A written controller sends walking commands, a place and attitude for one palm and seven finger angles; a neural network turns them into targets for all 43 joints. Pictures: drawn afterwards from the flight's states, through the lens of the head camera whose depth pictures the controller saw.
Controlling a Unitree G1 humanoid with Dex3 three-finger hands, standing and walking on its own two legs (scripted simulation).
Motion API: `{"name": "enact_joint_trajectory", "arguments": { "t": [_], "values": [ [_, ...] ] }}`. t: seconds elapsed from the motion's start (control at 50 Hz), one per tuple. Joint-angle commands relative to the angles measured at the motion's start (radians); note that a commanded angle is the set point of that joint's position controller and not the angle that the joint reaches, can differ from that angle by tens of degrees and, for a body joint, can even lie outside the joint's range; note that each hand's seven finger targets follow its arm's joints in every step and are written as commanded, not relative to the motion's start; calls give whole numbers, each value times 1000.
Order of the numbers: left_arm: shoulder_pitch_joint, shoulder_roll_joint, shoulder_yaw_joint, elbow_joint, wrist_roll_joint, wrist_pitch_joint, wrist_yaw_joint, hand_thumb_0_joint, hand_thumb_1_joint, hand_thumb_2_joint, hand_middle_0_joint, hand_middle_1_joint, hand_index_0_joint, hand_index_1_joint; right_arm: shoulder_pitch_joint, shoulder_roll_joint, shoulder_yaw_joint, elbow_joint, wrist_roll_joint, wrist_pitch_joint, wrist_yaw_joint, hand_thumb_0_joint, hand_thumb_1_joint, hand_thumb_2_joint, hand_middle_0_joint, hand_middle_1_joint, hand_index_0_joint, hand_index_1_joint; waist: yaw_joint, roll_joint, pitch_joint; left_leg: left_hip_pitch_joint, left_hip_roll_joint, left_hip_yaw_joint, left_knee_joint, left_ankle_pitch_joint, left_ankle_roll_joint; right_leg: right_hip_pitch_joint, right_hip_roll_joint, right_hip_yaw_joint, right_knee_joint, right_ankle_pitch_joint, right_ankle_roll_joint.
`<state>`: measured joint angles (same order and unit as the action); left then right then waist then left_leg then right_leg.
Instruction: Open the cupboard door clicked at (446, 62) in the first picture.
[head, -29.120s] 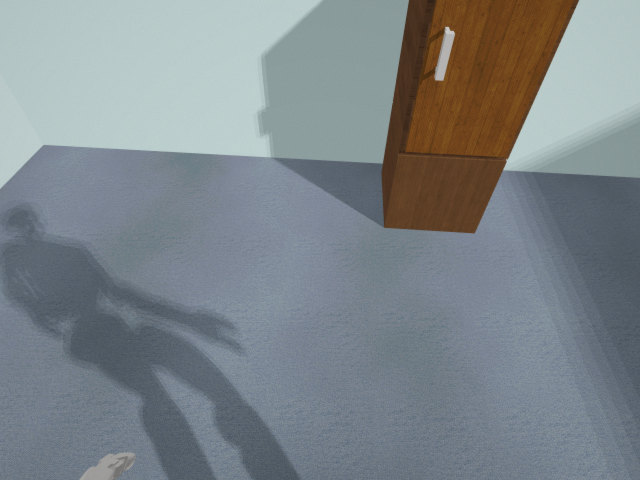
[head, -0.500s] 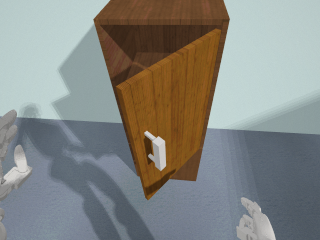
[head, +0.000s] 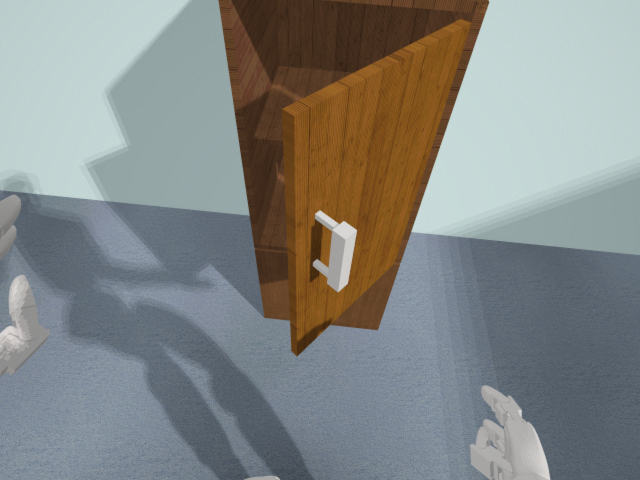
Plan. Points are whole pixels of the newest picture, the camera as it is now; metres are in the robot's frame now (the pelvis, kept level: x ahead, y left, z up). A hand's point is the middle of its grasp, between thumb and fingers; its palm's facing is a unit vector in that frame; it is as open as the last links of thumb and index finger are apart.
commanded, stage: step back with the hand held close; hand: left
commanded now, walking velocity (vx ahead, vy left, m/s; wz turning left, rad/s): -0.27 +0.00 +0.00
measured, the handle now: (330, 251) +0.42 +0.01 +0.02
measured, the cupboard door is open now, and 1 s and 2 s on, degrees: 52 52 52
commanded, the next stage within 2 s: stop stepping back and stand still in 0.64 s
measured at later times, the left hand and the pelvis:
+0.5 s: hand out of the picture +0.12 +0.29 +0.18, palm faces +0.41 -0.78 -0.47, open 7.4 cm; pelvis -0.08 +0.02 +0.01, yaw +0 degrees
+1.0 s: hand out of the picture +0.03 +0.27 +0.17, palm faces +0.26 -0.85 -0.45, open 7.4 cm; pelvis -0.22 +0.04 +0.00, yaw -7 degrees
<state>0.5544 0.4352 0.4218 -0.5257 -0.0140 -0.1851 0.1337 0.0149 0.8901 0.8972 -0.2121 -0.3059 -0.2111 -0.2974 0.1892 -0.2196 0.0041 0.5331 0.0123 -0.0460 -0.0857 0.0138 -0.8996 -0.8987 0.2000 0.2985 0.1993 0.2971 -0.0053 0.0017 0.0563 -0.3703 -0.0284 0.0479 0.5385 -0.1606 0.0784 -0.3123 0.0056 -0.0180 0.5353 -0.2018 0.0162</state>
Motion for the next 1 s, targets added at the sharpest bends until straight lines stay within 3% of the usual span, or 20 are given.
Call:
{"name": "enact_joint_trajectory", "arguments": {
  "t": [0.0, 0.16, 0.2, 0.26, 0.3, 0.32, 0.4, 0.56, 0.62, 0.66, 0.7, 0.72, 0.74, 0.76, 0.78, 0.8, 0.82, 0.86, 0.94, 0.98],
  "values": [
    [-37, 149, 144, -207, 12, -73, 29, 0, 900, 900, -200, -300, -200, -300, -97, -150, -64, -149, -8, -69, -7, 0, -900, -900, 200, 300, 200, 300, 20, 173, -112, -352, 239, -259, -346, -523, 45, 345, 32, 31, 153, -16, -3],
    [-77, 152, 101, -242, -16, -92, 38, 0, 900, 900, -200, -300, -200, -300, -64, -131, -74, -79, -11, -83, 6, 0, -900, -900, 200, 300, 200, 300, -9, -107, -135, 201, 34, -78, 222, -215, -73, -276, -211, 291, -288, -271, -138],
    [-80, 162, 103, -223, -13, -86, 47, 0, 900, 900, -200, -300, -200, -300, -72, -112, -62, -65, -14, -78, 5, 0, -900, -900, 200, 300, 200, 300, -12, -129, -132, 196, 30, -76, 242, -174, -75, -271, -238, 253, -263, -145, -139],
    [-95, 186, 124, -242, -18, -82, 46, 0, 900, 900, -200, -300, -200, -300, -114, -128, -60, -76, -12, -73, -10, 0, -900, -900, 200, 300, 200, 300, -10, 50, -71, 97, 99, -173, -78, -173, -51, -210, -90, 120, -100, -132, -55],
    [-74, 210, 182, -281, -12, -102, 43, 0, 900, 900, -200, -300, -200, -300, -129, -138, -61, -91, -25, -98, -14, 0, -900, -900, 200, 300, 200, 300, 13, 354, -149, -189, 334, -468, -422, -380, 37, 99, 86, 23, 358, -213, 2],
    [-78, 217, 195, -290, -4, -108, 40, 0, 900, 900, -200, -300, -200, -300, -114, -121, -67, -83, -39, -112, -9, 0, -900, -900, 200, 300, 200, 300, 7, 319, -177, -250, 388, -516, -500, -522, 66, 146, 102, 74, 581, -272, -3],
    [-5, 184, 171, -287, -24, -95, 41, 0, 900, 900, -200, -300, -200, -300, -110, -113, -78, -68, -27, -134, 18, 0, -900, -900, 200, 300, 200, 300, 25, 85, -231, 16, 317, -329, -368, -269, 50, -22, 67, 67, 572, -284, -11],
    [-39, 173, 98, -280, -57, -77, 30, 0, 900, 900, -200, -300, -200, -300, -58, -108, -65, -8, -38, -136, 27, 0, -900, -900, 200, 300, 200, 300, 15, 280, -308, 243, 221, -170, -480, -178, -140, 103, 105, -77, 47, -385, -63],
    [-63, 230, 145, -287, -75, -107, 22, 0, 900, 900, -200, -300, -200, -300, -52, -89, -55, 3, -34, -115, 30, 0, -900, -900, 200, 300, 200, 300, 21, 99, -343, 415, 150, -47, -153, 98, -150, 21, -33, 35, -309, -184, -131],
    [-62, 295, 196, -310, -88, -124, 23, 0, 900, 900, -200, -300, -200, -300, -91, -73, -40, 5, -26, -108, 18, 0, -900, -900, 200, 300, 200, 300, 23, -104, -273, 280, 72, -95, 271, -104, -130, -143, -317, 241, -377, 87, -210],
    [-152, 376, 248, -334, -61, -143, 23, 0, 900, 900, -200, -300, -200, -300, -139, -76, -2, -31, -50, -149, 24, 0, -900, -900, 200, 300, 200, 300, 43, -147, -168, 72, 60, -62, 377, -234, -130, -108, -375, 262, -300, 252, -219],
    [-131, 242, 154, -252, -59, -121, -1, 0, 900, 900, -200, -300, -200, -300, -124, -84, -31, -9, -23, -136, 8, 0, -900, -900, 200, 300, 200, 300, 22, -230, -150, 12, 18, -67, 317, -184, -109, 52, -246, 40, -177, 509, -164],
    [-92, 222, 143, -209, -59, -84, -12, 0, 900, 900, -200, -300, -200, -300, -123, -82, -23, -42, -5, -125, -5, 0, -900, -900, 200, 300, 200, 300, -7, -217, -130, 91, 18, -34, 170, -33, -99, 50, -177, -11, -80, 548, -103],
    [-117, 194, 118, -179, -70, -45, -16, 0, 900, 900, -200, -300, -200, -300, -113, -98, -19, -26, -7, -119, -17, 0, -900, -900, 200, 300, 200, 300, -44, -61, -129, 234, 13, -46, -16, 245, -89, -30, -97, -90, 80, 393, -25],
    [-113, 190, 120, -164, -68, -30, -15, 0, 900, 900, -200, -300, -200, -300, -117, -124, -25, -29, -11, -127, -18, 0, -900, -900, 200, 300, 200, 300, -15, 243, -162, 311, 123, -239, -160, 462, -26, -69, 36, -89, 242, 77, 18],
    [-146, 213, 128, -183, -62, -40, -12, 0, 900, 900, -200, -300, -200, -300, -92, -136, -35, -22, -24, -148, -8, 0, -900, -900, 200, 300, 200, 300, -8, 376, -198, 288, 254, -433, -271, 417, 27, -68, 74, 12, 387, -369, -3],
    [-182, 209, 126, -172, -61, -56, -4, 0, 900, 900, -200, -300, -200, -300, -62, -126, -32, -7, -25, -168, 3, 0, -900, -900, 200, 300, 200, 300, -4, 296, -163, 144, 278, -498, -358, 8, 47, 7, 75, 88, 438, -446, -21],
    [-75, 237, 175, -87, -60, -44, 9, 0, 900, 900, -200, -300, -200, -300, -94, -122, -27, -19, -26, -167, 9, 0, -900, -900, 200, 300, 200, 300, 21, 175, -131, -57, 246, -456, -506, -520, -20, 112, 68, 33, 354, -368, -37],
    [97, 187, 143, -267, -46, -39, 6, 0, 900, 900, -200, -300, -200, -300, -104, -110, -37, -73, -34, -139, 26, 0, -900, -900, 200, 300, 200, 300, 39, 319, -167, -239, 114, -170, -485, -515, -142, 409, 127, -115, 94, -344, -63],
    [155, 215, 152, -313, -33, -35, 4, 0, 900, 900, -200, -300, -200, -300, -94, -90, -42, -81, -25, -120, 33, 0, -900, -900, 200, 300, 200, 300, 37, 29, -154, -160, -18, 5, 8, -353, -128, 225, -60, 34, -206, -374, -107]
  ]
}}
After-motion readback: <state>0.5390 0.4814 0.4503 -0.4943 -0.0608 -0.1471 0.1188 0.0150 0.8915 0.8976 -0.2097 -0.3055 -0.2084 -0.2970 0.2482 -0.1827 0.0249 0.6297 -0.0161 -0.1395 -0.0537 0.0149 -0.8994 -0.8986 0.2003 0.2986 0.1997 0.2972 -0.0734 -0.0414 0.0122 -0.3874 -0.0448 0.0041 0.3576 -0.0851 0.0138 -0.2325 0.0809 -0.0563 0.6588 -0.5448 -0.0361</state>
